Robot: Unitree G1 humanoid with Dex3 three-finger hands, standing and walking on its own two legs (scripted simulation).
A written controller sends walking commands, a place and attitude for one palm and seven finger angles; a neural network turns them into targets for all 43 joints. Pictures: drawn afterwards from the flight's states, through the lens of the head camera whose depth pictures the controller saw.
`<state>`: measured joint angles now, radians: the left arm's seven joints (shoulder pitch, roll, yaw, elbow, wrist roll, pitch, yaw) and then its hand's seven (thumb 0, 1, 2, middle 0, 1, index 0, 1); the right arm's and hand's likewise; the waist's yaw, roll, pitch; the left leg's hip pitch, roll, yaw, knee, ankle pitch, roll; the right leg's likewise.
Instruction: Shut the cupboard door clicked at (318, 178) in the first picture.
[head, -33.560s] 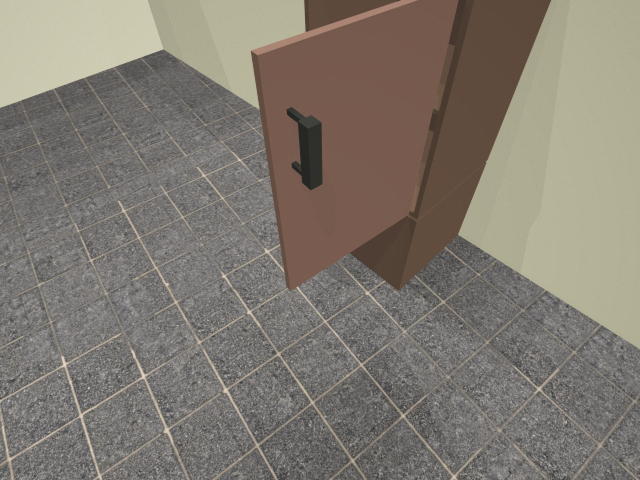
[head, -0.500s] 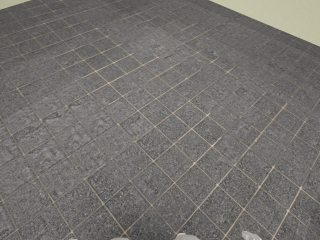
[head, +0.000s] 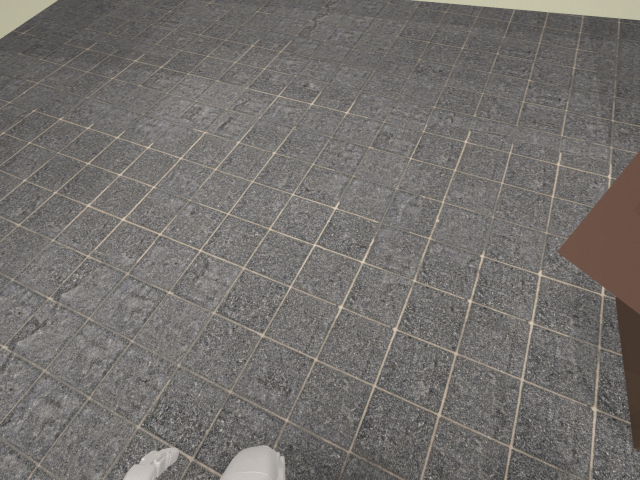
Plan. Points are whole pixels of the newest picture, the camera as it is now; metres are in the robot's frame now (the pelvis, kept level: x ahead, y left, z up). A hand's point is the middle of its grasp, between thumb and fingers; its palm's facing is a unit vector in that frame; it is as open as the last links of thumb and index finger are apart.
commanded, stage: turn to face it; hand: left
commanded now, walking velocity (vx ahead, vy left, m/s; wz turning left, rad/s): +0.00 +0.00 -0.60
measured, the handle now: out of the picture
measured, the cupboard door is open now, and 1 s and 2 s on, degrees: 53 53 53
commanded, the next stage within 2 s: take the last steps up to it in 1.42 s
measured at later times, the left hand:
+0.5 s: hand (172, 458) +0.16 +0.24 -0.17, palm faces -0.23 -0.96 -0.19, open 7.4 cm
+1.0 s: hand (255, 411) +0.22 +0.12 -0.15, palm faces -0.55 -0.80 -0.24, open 7.4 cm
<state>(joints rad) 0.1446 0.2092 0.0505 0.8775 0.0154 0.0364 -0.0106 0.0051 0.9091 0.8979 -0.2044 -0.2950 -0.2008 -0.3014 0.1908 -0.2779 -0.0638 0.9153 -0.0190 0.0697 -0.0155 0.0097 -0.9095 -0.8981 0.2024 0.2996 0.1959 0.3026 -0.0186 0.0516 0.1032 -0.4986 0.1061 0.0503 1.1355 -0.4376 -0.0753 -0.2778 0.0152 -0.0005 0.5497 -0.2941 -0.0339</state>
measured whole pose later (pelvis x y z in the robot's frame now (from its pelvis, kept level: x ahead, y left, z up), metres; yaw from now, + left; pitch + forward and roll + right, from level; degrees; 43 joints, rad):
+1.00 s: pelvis +0.03 +0.01 +0.01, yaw -34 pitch +2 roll +1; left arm 0.16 0.21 0.04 0.89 0.02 0.04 -0.01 0.01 0.91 0.90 -0.21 -0.30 -0.20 -0.30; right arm 0.18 -0.26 -0.06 0.89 -0.02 0.06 -0.01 0.01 -0.91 -0.90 0.20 0.30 0.20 0.30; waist -0.02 0.02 0.08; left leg -0.51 0.10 0.02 1.05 -0.38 -0.09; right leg -0.28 0.03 0.04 0.49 -0.23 -0.03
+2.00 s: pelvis +0.12 -0.03 +0.00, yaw -54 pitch +1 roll -1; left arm 0.27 0.22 0.07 1.05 0.04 0.05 -0.04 0.01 0.91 0.90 -0.20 -0.29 -0.20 -0.30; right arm 0.34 -0.18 -0.02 0.97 -0.04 -0.05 -0.03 0.00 -0.91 -0.90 0.20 0.30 0.20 0.30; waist -0.03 -0.05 0.00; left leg -0.24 0.08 0.15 0.52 -0.30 0.01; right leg -0.42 0.00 -0.01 1.06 -0.37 -0.03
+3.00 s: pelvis +0.15 -0.24 +0.00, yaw -57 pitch +1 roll -1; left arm 0.18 0.21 0.06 0.98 0.01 0.05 0.03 0.01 0.91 0.90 -0.20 -0.29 -0.20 -0.30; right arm 0.09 -0.18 -0.03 0.94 -0.03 0.04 -0.04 0.00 -0.91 -0.90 0.20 0.30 0.20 0.30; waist 0.02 0.01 0.13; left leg -0.38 0.03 0.07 0.53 -0.16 0.04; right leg -0.36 0.01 0.02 0.97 -0.55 0.01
